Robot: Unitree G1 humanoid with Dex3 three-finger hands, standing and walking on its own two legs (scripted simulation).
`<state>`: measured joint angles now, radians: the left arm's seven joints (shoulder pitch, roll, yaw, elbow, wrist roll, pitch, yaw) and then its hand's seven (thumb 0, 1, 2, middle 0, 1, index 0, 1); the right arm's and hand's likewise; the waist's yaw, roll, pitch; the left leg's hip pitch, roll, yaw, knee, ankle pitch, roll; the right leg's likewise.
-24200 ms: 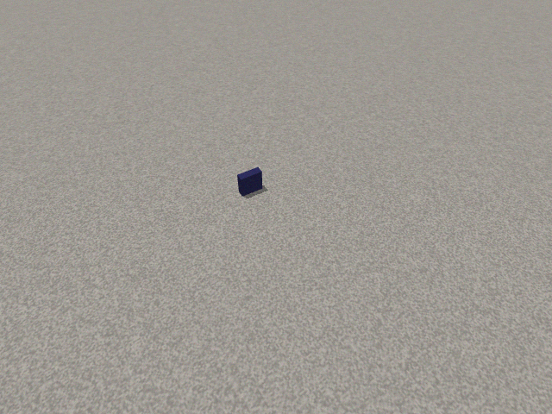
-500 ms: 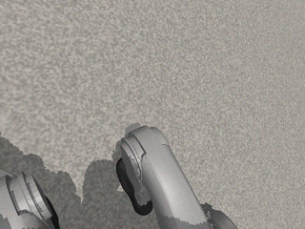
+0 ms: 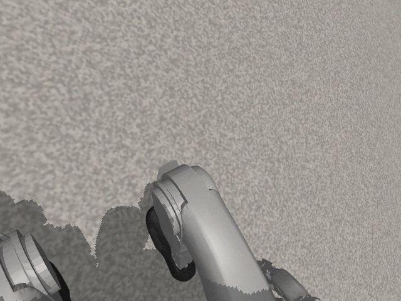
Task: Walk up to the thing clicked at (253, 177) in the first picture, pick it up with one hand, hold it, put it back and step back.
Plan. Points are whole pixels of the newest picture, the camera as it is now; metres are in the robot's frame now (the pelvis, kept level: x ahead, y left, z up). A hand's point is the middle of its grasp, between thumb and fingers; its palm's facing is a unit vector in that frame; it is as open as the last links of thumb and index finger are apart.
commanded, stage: rest palm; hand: left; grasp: from above
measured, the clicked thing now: out of the picture +0.52 +0.35 -0.26
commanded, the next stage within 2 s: close in 0.76 s
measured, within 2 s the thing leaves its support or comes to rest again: neither
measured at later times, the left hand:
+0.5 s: hand out of the picture +0.50 +0.34 -0.22, palm faces -0.44 -0.12 -0.89, open 12.0 cm
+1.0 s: hand out of the picture +0.50 +0.34 -0.22, palm faces -0.43 -0.12 -0.89, open 10.9 cm
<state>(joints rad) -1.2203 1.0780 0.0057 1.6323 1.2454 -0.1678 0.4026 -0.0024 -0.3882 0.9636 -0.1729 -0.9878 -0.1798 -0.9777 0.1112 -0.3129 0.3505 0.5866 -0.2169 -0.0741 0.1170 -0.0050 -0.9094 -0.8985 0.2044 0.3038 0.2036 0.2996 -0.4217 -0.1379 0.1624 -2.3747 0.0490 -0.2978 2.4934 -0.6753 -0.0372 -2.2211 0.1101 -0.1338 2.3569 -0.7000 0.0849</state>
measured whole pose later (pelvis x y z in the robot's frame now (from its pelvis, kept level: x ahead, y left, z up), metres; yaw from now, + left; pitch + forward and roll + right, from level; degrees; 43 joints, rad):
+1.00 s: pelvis +0.00 +0.00 +0.00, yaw -1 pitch +29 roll -15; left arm -1.22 1.12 0.00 1.61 1.23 -0.18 0.40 0.00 -0.05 0.71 -0.40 -0.82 -0.44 -0.79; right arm 0.11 -0.33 0.38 0.56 -0.23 -0.08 0.13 -0.01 -0.91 -0.90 0.20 0.30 0.20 0.30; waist -0.43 -0.15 0.19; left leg -2.37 0.05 -0.31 2.49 -0.67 -0.03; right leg -2.20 0.11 -0.15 2.34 -0.69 0.08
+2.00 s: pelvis -0.01 +0.01 +0.00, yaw -1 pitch +28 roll -15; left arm -1.22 1.13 -0.01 1.60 1.23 -0.18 0.38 0.00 0.29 0.43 -0.78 -0.53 -0.82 -0.49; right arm 0.09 -0.33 0.39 0.54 -0.23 -0.06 0.11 -0.01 -0.90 -0.90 0.20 0.30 0.20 0.30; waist -0.42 -0.15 0.20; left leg -2.37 0.05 -0.31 2.50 -0.67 -0.02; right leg -2.20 0.11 -0.15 2.34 -0.68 0.08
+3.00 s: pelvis -0.01 +0.00 +0.02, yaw +3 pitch +33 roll -13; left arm -1.14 0.94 -0.01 1.23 1.19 -0.12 0.05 -0.01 0.27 0.48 -0.83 -0.55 -0.86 -0.50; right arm 0.15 -0.32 0.22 0.52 -0.13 0.09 0.09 0.00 -0.92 -0.90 0.21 0.30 0.20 0.30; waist -0.31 -0.04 0.05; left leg -2.37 0.03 -0.23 2.38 -0.61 -0.02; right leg -2.21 0.06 -0.10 2.28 -0.67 0.06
